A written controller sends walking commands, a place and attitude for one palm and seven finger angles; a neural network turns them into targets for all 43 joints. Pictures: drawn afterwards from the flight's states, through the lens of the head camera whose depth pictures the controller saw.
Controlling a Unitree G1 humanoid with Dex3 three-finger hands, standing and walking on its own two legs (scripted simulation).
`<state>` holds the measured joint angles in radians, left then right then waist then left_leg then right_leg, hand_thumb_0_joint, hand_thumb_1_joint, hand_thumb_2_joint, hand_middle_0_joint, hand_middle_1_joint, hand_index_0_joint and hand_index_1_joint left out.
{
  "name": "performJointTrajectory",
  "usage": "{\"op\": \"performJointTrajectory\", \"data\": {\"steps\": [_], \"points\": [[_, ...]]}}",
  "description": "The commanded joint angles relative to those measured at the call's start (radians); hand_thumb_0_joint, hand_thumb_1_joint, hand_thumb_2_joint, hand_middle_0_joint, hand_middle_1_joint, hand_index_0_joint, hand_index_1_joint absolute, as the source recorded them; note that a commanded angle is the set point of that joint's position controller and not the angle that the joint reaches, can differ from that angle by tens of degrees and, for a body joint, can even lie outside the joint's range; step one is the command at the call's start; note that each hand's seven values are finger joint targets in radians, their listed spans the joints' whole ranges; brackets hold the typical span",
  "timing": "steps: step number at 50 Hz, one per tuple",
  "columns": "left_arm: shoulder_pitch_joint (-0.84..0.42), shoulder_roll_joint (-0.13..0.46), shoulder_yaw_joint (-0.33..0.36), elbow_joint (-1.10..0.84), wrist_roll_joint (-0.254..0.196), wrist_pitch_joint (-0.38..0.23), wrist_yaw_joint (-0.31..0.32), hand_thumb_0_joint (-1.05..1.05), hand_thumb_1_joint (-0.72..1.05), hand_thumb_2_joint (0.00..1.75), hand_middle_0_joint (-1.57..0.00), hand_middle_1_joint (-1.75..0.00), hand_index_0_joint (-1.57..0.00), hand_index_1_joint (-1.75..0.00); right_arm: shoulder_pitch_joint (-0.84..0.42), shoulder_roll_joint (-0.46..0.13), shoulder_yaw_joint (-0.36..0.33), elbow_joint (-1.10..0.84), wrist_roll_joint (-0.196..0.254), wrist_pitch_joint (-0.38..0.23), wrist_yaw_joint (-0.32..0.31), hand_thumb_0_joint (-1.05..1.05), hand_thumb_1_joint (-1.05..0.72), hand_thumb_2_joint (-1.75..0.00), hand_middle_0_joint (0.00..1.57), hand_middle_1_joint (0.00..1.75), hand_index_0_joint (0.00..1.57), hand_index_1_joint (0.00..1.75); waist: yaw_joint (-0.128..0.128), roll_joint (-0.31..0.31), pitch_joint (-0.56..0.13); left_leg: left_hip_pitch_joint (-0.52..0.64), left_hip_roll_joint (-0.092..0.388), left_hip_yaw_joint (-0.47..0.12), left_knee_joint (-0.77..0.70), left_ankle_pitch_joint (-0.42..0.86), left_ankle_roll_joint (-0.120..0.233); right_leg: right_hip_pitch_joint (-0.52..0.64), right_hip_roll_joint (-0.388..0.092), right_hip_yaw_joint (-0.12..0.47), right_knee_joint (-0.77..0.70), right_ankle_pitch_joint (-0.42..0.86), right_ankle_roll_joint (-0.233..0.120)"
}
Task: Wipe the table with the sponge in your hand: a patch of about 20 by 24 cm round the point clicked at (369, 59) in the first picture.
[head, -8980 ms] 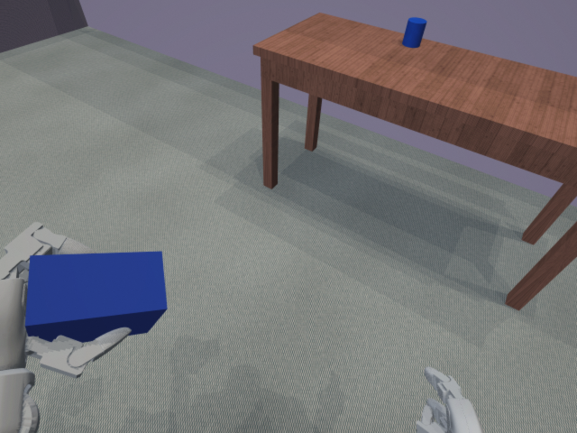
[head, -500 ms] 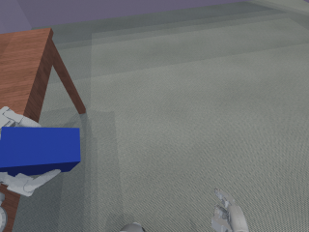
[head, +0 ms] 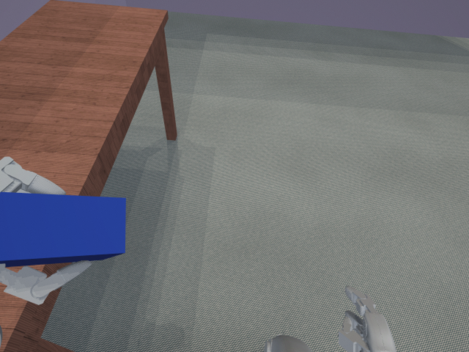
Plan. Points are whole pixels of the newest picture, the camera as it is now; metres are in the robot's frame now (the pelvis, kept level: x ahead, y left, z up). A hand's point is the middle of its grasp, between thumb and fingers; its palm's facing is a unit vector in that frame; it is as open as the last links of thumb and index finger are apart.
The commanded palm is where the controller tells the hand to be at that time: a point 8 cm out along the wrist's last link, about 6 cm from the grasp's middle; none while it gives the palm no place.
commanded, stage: turn to face it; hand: left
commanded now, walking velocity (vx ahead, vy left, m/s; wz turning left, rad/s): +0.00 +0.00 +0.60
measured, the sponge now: (79, 232) +0.23 +0.21 +0.16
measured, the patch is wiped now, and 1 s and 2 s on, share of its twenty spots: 0.00 0.00 0.00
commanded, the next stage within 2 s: take the last steps up to it in 1.72 s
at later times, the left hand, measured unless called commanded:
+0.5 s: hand out of the picture +0.05 +0.21 +0.17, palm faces +0.55 -0.69 -0.47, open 10.7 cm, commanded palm -0.02 +0.24 +0.18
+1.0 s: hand out of the picture -0.16 +0.19 +0.18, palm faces +0.77 -0.43 -0.47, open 10.7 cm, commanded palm -0.21 +0.20 +0.18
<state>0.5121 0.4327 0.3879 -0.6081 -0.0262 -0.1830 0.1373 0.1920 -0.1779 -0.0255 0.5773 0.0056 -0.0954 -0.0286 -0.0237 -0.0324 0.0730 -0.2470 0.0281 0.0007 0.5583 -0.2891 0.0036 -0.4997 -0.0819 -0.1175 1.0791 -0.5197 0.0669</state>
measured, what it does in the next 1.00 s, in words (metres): walks backwards, turning left: right foot, then left foot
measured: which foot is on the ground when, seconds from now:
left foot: down 0.00-0.26, up 0.28-0.64, down 0.66-1.00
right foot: up 0.00-0.24, down 0.26-0.66, up 0.68-1.00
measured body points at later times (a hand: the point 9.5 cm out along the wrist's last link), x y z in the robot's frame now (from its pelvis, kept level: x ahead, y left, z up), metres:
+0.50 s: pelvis -0.09 -0.07 +0.01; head -0.06 -0.08 +0.46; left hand +0.01 +0.24 +0.20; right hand +0.13 -0.26 -0.09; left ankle -0.14 +0.07 -0.66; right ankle -0.05 -0.13 -0.73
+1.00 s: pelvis -0.19 -0.12 +0.00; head -0.16 -0.11 +0.45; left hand -0.20 +0.21 +0.21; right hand +0.06 -0.17 -0.10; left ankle -0.19 +0.05 -0.73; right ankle -0.14 -0.23 -0.72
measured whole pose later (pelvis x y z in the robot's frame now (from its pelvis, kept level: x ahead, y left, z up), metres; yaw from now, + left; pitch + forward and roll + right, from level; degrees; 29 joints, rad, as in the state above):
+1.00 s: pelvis -0.19 -0.12 +0.00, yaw +34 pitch -1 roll -2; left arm 0.50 0.41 0.38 -0.57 -0.06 -0.16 0.13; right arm 0.20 -0.13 0.04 0.59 0.01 -0.12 -0.01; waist 0.04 0.06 0.07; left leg -0.36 0.02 -0.13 0.51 -0.13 -0.04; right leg -0.27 -0.01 -0.08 0.71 -0.48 0.09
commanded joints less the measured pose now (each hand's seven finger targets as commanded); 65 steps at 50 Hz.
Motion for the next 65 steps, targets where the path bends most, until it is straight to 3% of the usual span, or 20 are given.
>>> {"op": "performJointTrajectory", "data": {"steps": [1, 11, 12, 14, 17, 20, 27, 31, 32, 34, 37, 41, 49, 50, 51, 52, 53, 55, 57, 65], "points": [[-0.024, 0.12, 0.1, -0.279, -0.02, -0.075, 0.011, 0.0, 0.1, 1.3, -1.2, -1.6, -1.2, -1.6, -0.035, -0.159, -0.048, -0.127, 0.016, -0.067, 0.01, 0.0, -0.9, -0.9, 0.2, 0.3, 0.2, 0.3, 0.01, 0.301, -0.126, 0.037, 0.18, -0.161, -0.2, 0.535, 0.125, 0.018, 0.026, 0.021, -0.055, 0.111, 0.031], [-0.111, 0.086, 0.069, -0.112, -0.034, -0.019, -0.005, 0.0, 0.1, 1.3, -1.2, -1.6, -1.2, -1.6, -0.066, -0.13, -0.014, -0.112, 0.006, -0.062, -0.008, 0.0, -0.9, -0.9, 0.2, 0.3, 0.2, 0.3, 0.042, 0.243, -0.135, -0.131, 0.141, -0.272, -0.19, 0.048, 0.106, 0.383, 0.092, 0.017, -0.595, 0.134, 0.019], [-0.138, 0.084, 0.055, -0.123, -0.029, -0.015, -0.005, 0.0, 0.1, 1.3, -1.2, -1.6, -1.2, -1.6, -0.071, -0.112, -0.006, -0.117, 0.008, -0.058, -0.005, 0.0, -0.9, -0.9, 0.2, 0.3, 0.2, 0.3, 0.047, 0.163, -0.145, -0.176, 0.097, -0.251, -0.1, -0.057, 0.072, 0.443, 0.026, 0.065, -0.741, 0.192, -0.015], [-0.173, 0.199, 0.117, -0.118, -0.023, 0.003, 0.016, 0.0, 0.1, 1.3, -1.2, -1.6, -1.2, -1.6, -0.098, -0.099, -0.008, -0.139, 0.008, -0.052, -0.014, 0.0, -0.9, -0.9, 0.2, 0.3, 0.2, 0.3, 0.049, -0.262, -0.098, -0.406, -0.083, -0.036, 0.458, -0.277, -0.05, 0.411, -0.394, 0.514, -0.884, 0.26, -0.181], [-0.136, 0.136, 0.086, -0.096, -0.033, -0.008, 0.008, 0.0, 0.1, 1.3, -1.2, -1.6, -1.2, -1.6, -0.125, -0.106, -0.014, -0.109, -0.003, -0.042, -0.013, 0.0, -0.9, -0.9, 0.2, 0.3, 0.2, 0.3, 0.017, -0.104, -0.093, -0.321, -0.025, -0.046, 0.752, -0.091, -0.079, 0.258, -0.288, 0.243, -0.837, 0.29, -0.15], [-0.081, 0.16, 0.119, -0.122, -0.026, -0.038, 0.017, 0.0, 0.1, 1.3, -1.2, -1.6, -1.2, -1.6, -0.151, -0.097, -0.004, -0.114, -0.004, -0.029, -0.039, 0.0, -0.9, -0.9, 0.2, 0.3, 0.2, 0.3, 0.032, -0.051, -0.114, -0.327, -0.006, 0.015, 0.647, -0.115, -0.086, 0.352, -0.246, 0.068, -0.773, 0.578, -0.159], [-0.001, 0.136, 0.144, -0.162, -0.033, -0.042, 0.056, 0.0, 0.1, 1.3, -1.2, -1.6, -1.2, -1.6, -0.095, -0.098, -0.017, -0.16, -0.019, -0.02, -0.053, 0.0, -0.9, -0.9, 0.2, 0.3, 0.2, 0.3, 0.068, -0.146, -0.218, -0.163, 0.012, 0.111, 0.159, -0.202, -0.045, 0.49, -0.302, 0.08, -0.679, 0.749, -0.195], [-0.007, 0.095, 0.107, -0.167, -0.039, -0.037, 0.056, 0.0, 0.1, 1.3, -1.2, -1.6, -1.2, -1.6, -0.041, -0.116, -0.033, -0.152, -0.015, -0.001, -0.048, 0.0, -0.9, -0.9, 0.2, 0.3, 0.2, 0.3, 0.011, -0.072, -0.234, 0.019, -0.016, 0.107, -0.102, -0.024, -0.029, 0.391, -0.281, 0.029, -0.515, 0.653, -0.125], [-0.029, 0.09, 0.09, -0.198, -0.042, -0.046, 0.052, 0.0, 0.1, 1.3, -1.2, -1.6, -1.2, -1.6, -0.036, -0.124, -0.032, -0.161, -0.014, -0.001, -0.048, 0.0, -0.9, -0.9, 0.2, 0.3, 0.2, 0.3, -0.001, 0.017, -0.242, 0.105, 0.022, 0.068, -0.16, 0.098, -0.008, 0.312, -0.228, -0.013, -0.373, 0.584, -0.083], [-0.045, 0.113, 0.079, -0.266, -0.033, -0.087, 0.038, 0.0, 0.1, 1.3, -1.2, -1.6, -1.2, -1.6, -0.042, -0.171, -0.041, -0.168, -0.015, -0.024, -0.035, 0.0, -0.9, -0.9, 0.2, 0.3, 0.2, 0.3, 0.015, 0.413, -0.172, 0.222, 0.378, -0.419, -0.212, 0.85, 0.19, -0.069, -0.01, -0.018, -0.036, -0.142, 0.013], [-0.116, 0.15, 0.096, -0.272, 0.007, -0.094, 0.009, 0.0, 0.1, 1.3, -1.2, -1.6, -1.2, -1.6, -0.062, -0.154, -0.043, -0.142, -0.003, -0.058, -0.012, 0.0, -0.9, -0.9, 0.2, 0.3, 0.2, 0.3, 0.013, 0.294, -0.118, 0.08, 0.325, -0.361, -0.194, 0.6, 0.216, -0.094, -0.04, 0.097, 0.075, -0.026, 0.009], [-0.076, 0.121, 0.085, -0.293, -0.016, -0.074, 0.013, 0.0, 0.1, 1.3, -1.2, -1.6, -1.2, -1.6, -0.039, -0.159, -0.043, -0.128, 0.014, -0.079, 0.003, 0.0, -0.9, -0.9, 0.2, 0.3, 0.2, 0.3, 0.019, 0.346, -0.118, -0.027, 0.173, -0.159, -0.219, 0.377, 0.129, 0.085, 0.027, 0.027, -0.088, 0.094, 0.025], [-0.1, 0.075, 0.07, -0.094, -0.038, -0.018, 0.003, 0.0, 0.1, 1.3, -1.2, -1.6, -1.2, -1.6, -0.053, -0.133, -0.017, -0.118, 0.005, -0.061, -0.002, 0.0, -0.9, -0.9, 0.2, 0.3, 0.2, 0.3, 0.039, 0.258, -0.129, -0.154, 0.145, -0.272, -0.235, -0.03, 0.109, 0.384, 0.105, 0.006, -0.534, 0.065, 0.013], [-0.12, 0.087, 0.074, -0.085, -0.032, -0.015, 0.002, 0.0, 0.1, 1.3, -1.2, -1.6, -1.2, -1.6, -0.058, -0.122, -0.015, -0.121, 0.008, -0.054, -0.001, 0.0, -0.9, -0.9, 0.2, 0.3, 0.2, 0.3, 0.051, 0.18, -0.128, -0.197, 0.105, -0.236, -0.144, -0.111, 0.079, 0.443, 0.058, 0.037, -0.695, 0.136, -0.013], [-0.118, 0.114, 0.083, -0.078, -0.022, -0.004, 0.008, 0.0, 0.1, 1.3, -1.2, -1.6, -1.2, -1.6, -0.044, -0.094, -0.013, -0.122, 0.012, -0.043, 0.0, 0.0, -0.9, -0.9, 0.2, 0.3, 0.2, 0.3, 0.044, -0.025, -0.123, -0.274, 0.013, -0.139, 0.07, -0.207, 0.019, 0.469, -0.111, 0.203, -0.828, 0.144, -0.08], [-0.146, 0.172, 0.1, -0.082, -0.023, 0.006, 0.015, 0.0, 0.1, 1.3, -1.2, -1.6, -1.2, -1.6, -0.088, -0.084, -0.011, -0.141, 0.013, -0.038, -0.003, 0.0, -0.9, -0.9, 0.2, 0.3, 0.2, 0.3, 0.051, -0.286, -0.081, -0.406, -0.084, -0.02, 0.421, -0.267, -0.048, 0.414, -0.36, 0.511, -0.889, 0.197, -0.18], [-0.21, 0.173, 0.098, -0.093, -0.04, -0.003, 0.019, 0.0, 0.1, 1.3, -1.2, -1.6, -1.2, -1.6, -0.102, -0.121, -0.015, -0.117, 0.001, -0.051, -0.011, 0.0, -0.9, -0.9, 0.2, 0.3, 0.2, 0.3, 0.036, -0.211, -0.078, -0.373, -0.053, -0.061, 0.632, -0.233, -0.061, 0.307, -0.406, 0.437, -0.882, 0.347, -0.193], [-0.152, 0.13, 0.078, -0.053, -0.028, -0.005, 0.003, 0.0, 0.1, 1.3, -1.2, -1.6, -1.2, -1.6, -0.107, -0.108, -0.016, -0.107, -0.003, -0.039, -0.006, 0.0, -0.9, -0.9, 0.2, 0.3, 0.2, 0.3, 0.013, -0.159, -0.071, -0.33, -0.032, -0.039, 0.763, -0.078, -0.083, 0.224, -0.269, 0.23, -0.838, 0.293, -0.133], [-0.131, 0.134, 0.088, -0.072, -0.03, -0.025, 0.001, 0.0, 0.1, 1.3, -1.2, -1.6, -1.2, -1.6, -0.165, -0.098, -0.004, -0.116, 0.004, -0.029, -0.024, 0.0, -0.9, -0.9, 0.2, 0.3, 0.2, 0.3, 0.029, -0.107, -0.073, -0.338, -0.015, 0.0, 0.724, -0.086, -0.087, 0.288, -0.245, 0.111, -0.805, 0.447, -0.149], [-0.053, 0.153, 0.144, -0.18, -0.025, -0.052, 0.056, 0.0, 0.1, 1.3, -1.2, -1.6, -1.2, -1.6, -0.105, -0.108, -0.026, -0.145, -0.023, -0.034, -0.049, 0.0, -0.9, -0.9, 0.2, 0.3, 0.2, 0.3, 0.073, -0.127, -0.184, -0.159, 0.012, 0.107, 0.185, -0.207, -0.041, 0.454, -0.303, 0.098, -0.711, 0.678, -0.204]]}}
